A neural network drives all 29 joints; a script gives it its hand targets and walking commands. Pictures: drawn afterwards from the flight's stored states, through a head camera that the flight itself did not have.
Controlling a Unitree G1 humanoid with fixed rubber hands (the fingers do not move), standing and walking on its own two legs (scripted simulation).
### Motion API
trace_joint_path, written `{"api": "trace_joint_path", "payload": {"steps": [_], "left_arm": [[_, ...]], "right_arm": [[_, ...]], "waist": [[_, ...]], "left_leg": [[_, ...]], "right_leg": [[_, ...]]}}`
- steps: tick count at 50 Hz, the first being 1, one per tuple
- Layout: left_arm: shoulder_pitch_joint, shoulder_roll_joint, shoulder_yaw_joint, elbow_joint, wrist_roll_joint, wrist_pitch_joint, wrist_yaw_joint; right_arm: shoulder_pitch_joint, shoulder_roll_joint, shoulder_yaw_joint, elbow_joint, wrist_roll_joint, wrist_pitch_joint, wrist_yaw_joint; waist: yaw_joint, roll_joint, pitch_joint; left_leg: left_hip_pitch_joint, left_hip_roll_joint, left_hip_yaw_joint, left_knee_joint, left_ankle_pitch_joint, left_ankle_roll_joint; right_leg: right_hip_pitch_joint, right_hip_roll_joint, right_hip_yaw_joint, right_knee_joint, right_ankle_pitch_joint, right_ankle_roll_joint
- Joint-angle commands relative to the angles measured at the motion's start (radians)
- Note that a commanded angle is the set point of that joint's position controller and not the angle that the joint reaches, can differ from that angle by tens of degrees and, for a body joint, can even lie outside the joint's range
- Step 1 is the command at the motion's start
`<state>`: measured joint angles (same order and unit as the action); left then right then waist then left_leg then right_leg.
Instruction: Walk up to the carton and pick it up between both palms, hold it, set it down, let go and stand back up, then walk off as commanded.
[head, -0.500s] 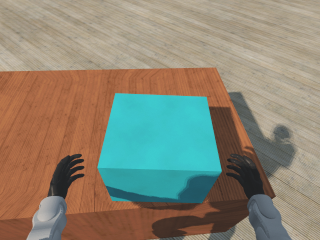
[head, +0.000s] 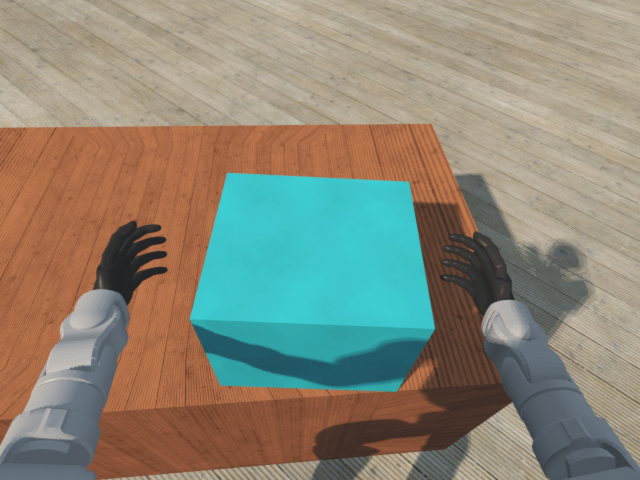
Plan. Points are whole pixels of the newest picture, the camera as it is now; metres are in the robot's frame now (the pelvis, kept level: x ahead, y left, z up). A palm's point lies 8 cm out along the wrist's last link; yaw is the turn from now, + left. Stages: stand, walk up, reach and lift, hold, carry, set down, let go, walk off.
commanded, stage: reach and lift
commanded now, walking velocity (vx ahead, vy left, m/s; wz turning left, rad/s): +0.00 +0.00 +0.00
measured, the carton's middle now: (313, 284) +0.42 +0.03 -0.07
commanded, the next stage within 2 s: none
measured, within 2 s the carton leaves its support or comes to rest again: neither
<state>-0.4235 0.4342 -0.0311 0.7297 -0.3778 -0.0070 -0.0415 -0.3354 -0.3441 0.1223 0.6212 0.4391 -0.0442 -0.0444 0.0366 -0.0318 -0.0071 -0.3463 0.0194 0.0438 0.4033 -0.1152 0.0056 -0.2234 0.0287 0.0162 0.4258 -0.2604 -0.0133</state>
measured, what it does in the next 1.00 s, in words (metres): stands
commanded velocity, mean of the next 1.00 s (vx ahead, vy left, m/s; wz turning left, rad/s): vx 0.00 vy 0.00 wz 0.00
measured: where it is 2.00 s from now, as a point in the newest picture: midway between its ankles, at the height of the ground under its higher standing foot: outside the picture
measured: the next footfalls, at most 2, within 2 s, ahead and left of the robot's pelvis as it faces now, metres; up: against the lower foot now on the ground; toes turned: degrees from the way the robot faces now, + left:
none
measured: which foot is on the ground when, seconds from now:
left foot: down 0.00-1.00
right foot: down 0.00-1.00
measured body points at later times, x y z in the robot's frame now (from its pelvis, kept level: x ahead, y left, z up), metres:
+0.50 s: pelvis +0.01 +0.00 +0.00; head +0.06 +0.02 +0.44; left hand +0.42 +0.29 +0.08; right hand +0.44 -0.21 +0.08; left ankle +0.06 +0.12 -0.74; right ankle -0.03 -0.11 -0.74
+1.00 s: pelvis -0.01 +0.01 -0.04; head +0.09 +0.03 +0.39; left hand +0.41 +0.29 -0.02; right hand +0.42 -0.18 -0.03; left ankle +0.06 +0.12 -0.74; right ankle -0.03 -0.11 -0.74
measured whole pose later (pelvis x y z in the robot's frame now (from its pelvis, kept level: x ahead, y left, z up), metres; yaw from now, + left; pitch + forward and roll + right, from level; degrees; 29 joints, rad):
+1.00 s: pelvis -0.01 +0.01 -0.04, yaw +1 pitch +26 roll -3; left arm -0.82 0.41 -0.14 1.30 -0.41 -0.34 -0.05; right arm -0.74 -0.28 0.14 1.18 0.44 -0.30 -0.03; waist 0.01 0.01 -0.25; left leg -1.00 0.03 -0.02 0.73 -0.18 0.01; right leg -0.84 0.04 -0.05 0.73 -0.34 -0.01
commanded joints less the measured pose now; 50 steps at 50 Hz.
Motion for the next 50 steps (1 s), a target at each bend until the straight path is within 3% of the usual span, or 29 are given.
{"api": "trace_joint_path", "payload": {"steps": [1, 3, 4, 6, 7, 8, 11, 12, 14, 16, 17, 19, 20, 21, 22, 24, 25, 26, 27, 29, 32, 34, 35, 38, 44, 45, 46, 47, 50], "left_arm": [[-0.438, 0.248, 0.076, -0.179, -0.003, -0.047, 0.004], [-0.475, 0.244, 0.073, -0.173, -0.009, -0.038, -0.002], [-0.517, 0.248, 0.055, -0.155, -0.014, -0.035, -0.005], [-0.492, 0.244, 0.067, -0.158, -0.001, -0.014, -0.007], [-0.505, 0.232, 0.051, -0.163, 0.005, -0.009, -0.010], [-0.513, 0.229, 0.044, -0.167, -0.003, 0.007, -0.011], [-0.581, 0.259, 0.067, -0.154, -0.001, 0.034, -0.017], [-0.570, 0.231, 0.043, -0.100, 0.002, 0.044, -0.022], [-0.565, 0.243, 0.055, -0.124, -0.010, 0.067, -0.016], [-0.613, 0.242, 0.058, -0.080, 0.004, 0.078, -0.023], [-0.634, 0.270, 0.070, -0.115, 0.003, 0.080, -0.017], [-0.647, 0.258, 0.094, -0.111, 0.022, 0.073, -0.014], [-0.646, 0.255, 0.093, -0.118, 0.033, 0.077, -0.011], [-0.615, 0.236, 0.085, -0.056, 0.056, 0.073, -0.019], [-0.635, 0.234, 0.088, -0.055, 0.053, 0.052, -0.023], [-0.616, 0.208, 0.070, 0.017, 0.045, 0.040, -0.027], [-0.570, 0.185, 0.065, 0.024, 0.067, 0.025, -0.028], [-0.533, 0.193, 0.068, 0.035, 0.074, 0.017, -0.033], [-0.555, 0.170, 0.065, 0.119, 0.086, -0.014, -0.040], [-0.590, 0.173, 0.066, 0.116, 0.085, -0.070, -0.043], [-0.613, 0.175, 0.065, 0.188, 0.082, -0.169, -0.038], [-0.673, 0.179, 0.045, 0.167, 0.064, -0.231, -0.028], [-0.697, 0.161, 0.026, 0.232, 0.052, -0.263, -0.030], [-0.747, 0.177, -0.012, 0.267, 0.007, -0.320, -0.017], [-0.812, 0.166, -0.092, 0.352, -0.057, -0.393, -0.004], [-0.770, 0.182, -0.063, 0.383, -0.040, -0.394, -0.003], [-0.791, 0.161, -0.083, 0.433, -0.047, -0.395, -0.008], [-0.755, 0.162, -0.072, 0.454, -0.025, -0.397, -0.015], [-0.727, 0.090, -0.081, 0.512, -0.012, -0.401, -0.020]], "right_arm": [[-0.456, -0.189, -0.101, -0.143, -0.002, -0.020, -0.017], [-0.498, -0.197, -0.112, -0.111, 0.000, -0.014, -0.020], [-0.531, -0.213, -0.117, -0.089, 0.002, -0.010, -0.021], [-0.532, -0.229, -0.107, -0.080, 0.022, -0.005, -0.019], [-0.524, -0.243, -0.122, -0.050, 0.015, -0.012, -0.018], [-0.554, -0.248, -0.123, -0.070, 0.018, -0.007, -0.019], [-0.639, -0.250, -0.103, -0.073, 0.034, 0.001, -0.021], [-0.628, -0.254, -0.106, -0.028, 0.033, 0.010, -0.014], [-0.652, -0.266, -0.073, -0.094, 0.055, 0.018, -0.013], [-0.708, -0.268, -0.087, -0.058, 0.041, 0.024, -0.014], [-0.722, -0.287, -0.088, -0.067, 0.046, 0.027, -0.011], [-0.703, -0.279, -0.089, -0.022, 0.048, 0.021, -0.016], [-0.728, -0.273, -0.082, -0.009, 0.049, 0.025, -0.015], [-0.689, -0.257, -0.074, 0.034, 0.045, 0.015, -0.011], [-0.705, -0.261, -0.102, 0.055, 0.029, 0.005, -0.011], [-0.697, -0.237, -0.063, 0.091, 0.042, -0.008, -0.004], [-0.653, -0.241, -0.067, 0.155, 0.033, -0.019, -0.003], [-0.648, -0.244, -0.053, 0.141, 0.042, -0.030, 0.000], [-0.653, -0.207, -0.033, 0.216, 0.025, -0.053, -0.001], [-0.690, -0.203, -0.027, 0.207, 0.016, -0.083, 0.005], [-0.712, -0.157, 0.025, 0.232, 0.034, -0.152, 0.012], [-0.742, -0.172, 0.012, 0.243, 0.029, -0.183, 0.015], [-0.770, -0.150, 0.001, 0.279, 0.032, -0.203, 0.015], [-0.797, -0.161, -0.001, 0.291, 0.014, -0.236, 0.019], [-0.835, -0.196, -0.052, 0.353, 0.006, -0.309, 0.013], [-0.806, -0.187, -0.033, 0.357, 0.008, -0.317, 0.010], [-0.806, -0.210, -0.058, 0.424, -0.005, -0.325, 0.009], [-0.785, -0.210, -0.057, 0.446, -0.009, -0.336, 0.007], [-0.802, -0.194, -0.014, 0.492, 0.007, -0.360, 0.021]], "waist": [[-0.006, 0.079, -0.475], [-0.008, 0.063, -0.554], [-0.036, 0.086, -0.553], [-0.016, 0.096, -0.596], [-0.045, 0.119, -0.629], [-0.046, 0.112, -0.616], [-0.029, 0.069, -0.667], [-0.040, 0.061, -0.630], [-0.006, 0.036, -0.633], [-0.020, 0.023, -0.643], [0.002, 0.012, -0.665], [-0.010, 0.035, -0.685], [0.002, 0.074, -0.682], [-0.008, 0.077, -0.677], [-0.024, 0.089, -0.707], [-0.007, 0.067, -0.679], [-0.028, 0.087, -0.672], [0.004, 0.095, -0.688], [0.000, 0.081, -0.639], [-0.004, 0.040, -0.672], [0.016, 0.052, -0.698], [0.006, 0.060, -0.726], [-0.013, 0.070, -0.742], [-0.013, 0.072, -0.812], [-0.069, 0.112, -0.957], [-0.041, 0.088, -0.983], [-0.066, 0.096, -0.998], [-0.064, 0.090, -0.991], [-0.030, 0.078, -0.971]], "left_leg": [[0.388, -0.019, -0.020, 0.034, 0.190, -0.033], [0.402, -0.011, -0.022, 0.052, 0.225, -0.035], [0.402, -0.010, -0.036, 0.065, 0.226, -0.043], [0.436, -0.010, -0.030, 0.084, 0.304, -0.052], [0.478, -0.005, -0.040, 0.092, 0.325, -0.065], [0.461, -0.007, -0.045, 0.096, 0.319, -0.061], [0.458, -0.009, -0.041, 0.109, 0.404, -0.059], [0.448, -0.002, -0.058, 0.101, 0.349, -0.059], [0.442, 0.001, -0.050, 0.094, 0.388, -0.051], [0.432, 0.002, -0.052, 0.101, 0.392, -0.052], [0.421, -0.001, -0.041, 0.101, 0.384, -0.050], [0.440, -0.001, -0.042, 0.115, 0.433, -0.058], [0.429, -0.005, -0.043, 0.120, 0.447, -0.064], [0.425, -0.006, -0.047, 0.128, 0.451, -0.066], [0.433, -0.002, -0.049, 0.132, 0.445, -0.072], [0.408, -0.004, -0.037, 0.135, 0.453, -0.066], [0.433, 0.000, -0.047, 0.140, 0.458, -0.071], [0.412, -0.002, -0.044, 0.148, 0.487, -0.073], [0.374, -0.008, -0.041, 0.160, 0.460, -0.067], [0.350, -0.006, -0.041, 0.169, 0.425, -0.055], [0.243, -0.015, -0.031, 0.200, 0.376, -0.048], [0.232, -0.011, -0.035, 0.212, 0.350, -0.053], [0.202, -0.009, -0.044, 0.232, 0.305, -0.053], [0.172, -0.005, -0.049, 0.264, 0.262, -0.051], [0.124, -0.003, -0.062, 0.363, 0.234, -0.064], [0.108, -0.002, -0.057, 0.378, 0.224, -0.054], [0.129, 0.002, -0.060, 0.381, 0.250, -0.063], [0.120, 0.003, -0.066, 0.402, 0.251, -0.068], [0.114, 0.013, -0.070, 0.433, 0.298, -0.070]], "right_leg": [[-0.132, -0.018, -0.005, -0.085, 0.181, 0.016], [-0.162, -0.008, -0.016, -0.080, 0.221, 0.017], [-0.172, -0.012, -0.021, -0.078, 0.217, 0.017], [-0.181, -0.002, -0.028, -0.077, 0.270, 0.016], [-0.202, 0.002, -0.039, -0.082, 0.285, 0.017], [-0.204, 0.004, -0.036, -0.087, 0.262, 0.013], [-0.187, 0.004, -0.043, -0.078, 0.336, 0.030], [-0.212, 0.008, -0.048, -0.087, 0.287, 0.022], [-0.190, 0.009, -0.040, -0.085, 0.336, 0.030], [-0.196, 0.012, -0.046, -0.084, 0.326, 0.029], [-0.175, 0.013, -0.042, -0.076, 0.348, 0.034], [-0.163, 0.010, -0.039, -0.060, 0.424, 0.040], [-0.181, 0.008, -0.035, -0.064, 0.428, 0.034], [-0.186, 0.008, -0.037, -0.063, 0.439, 0.030], [-0.203, 0.009, -0.042, -0.063, 0.411, 0.026], [-0.211, 0.006, -0.041, -0.058, 0.433, 0.031], [-0.238, 0.008, -0.047, -0.061, 0.422, 0.027], [-0.201, 0.007, -0.037, -0.054, 0.456, 0.022], [-0.228, 0.003, -0.038, -0.044, 0.419, 0.030], [-0.231, -0.001, -0.039, -0.024, 0.448, 0.042], [-0.256, -0.013, -0.026, 0.014, 0.434, 0.047], [-0.291, -0.012, -0.034, 0.037, 0.384, 0.046], [-0.348, -0.011, -0.038, 0.053, 0.318, 0.038], [-0.453, -0.009, -0.049, 0.094, 0.241, 0.039], [-0.615, -0.002, -0.076, 0.188, 0.194, 0.034], [-0.609, 0.000, -0.075, 0.201, 0.187, 0.041], [-0.648, 0.009, -0.086, 0.206, 0.202, 0.039], [-0.675, 0.013, -0.089, 0.217, 0.187, 0.041], [-0.716, 0.021, -0.104, 0.261, 0.167, 0.041]]}}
